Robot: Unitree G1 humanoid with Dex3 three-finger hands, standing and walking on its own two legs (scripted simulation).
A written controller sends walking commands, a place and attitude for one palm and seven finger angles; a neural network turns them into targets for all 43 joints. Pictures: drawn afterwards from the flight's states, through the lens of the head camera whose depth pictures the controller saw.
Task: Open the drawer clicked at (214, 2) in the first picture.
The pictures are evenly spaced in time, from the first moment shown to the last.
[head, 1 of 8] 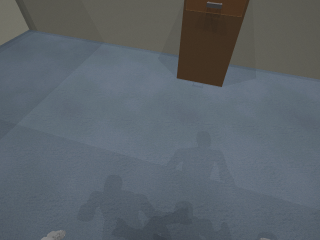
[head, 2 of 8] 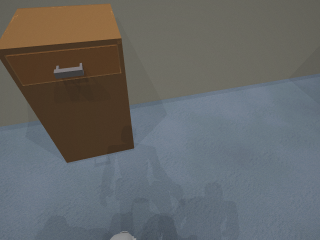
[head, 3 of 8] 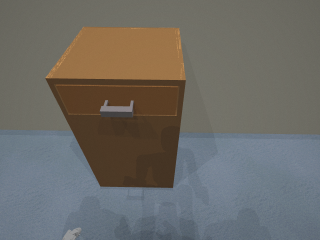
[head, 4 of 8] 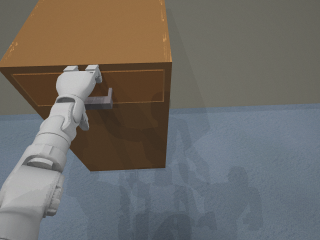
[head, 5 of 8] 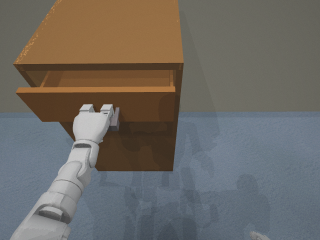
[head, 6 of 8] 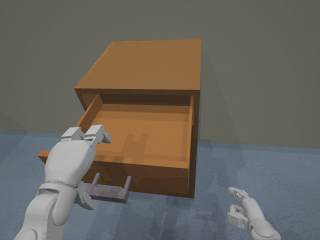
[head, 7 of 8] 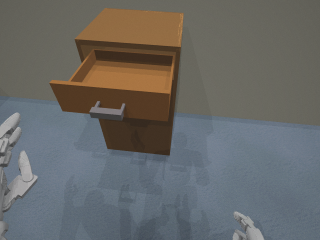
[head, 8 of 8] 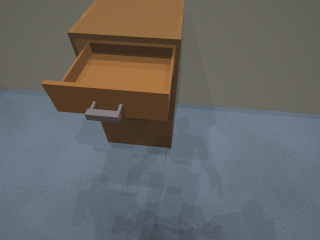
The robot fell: no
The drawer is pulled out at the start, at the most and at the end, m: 0.00 0.30 0.29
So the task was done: yes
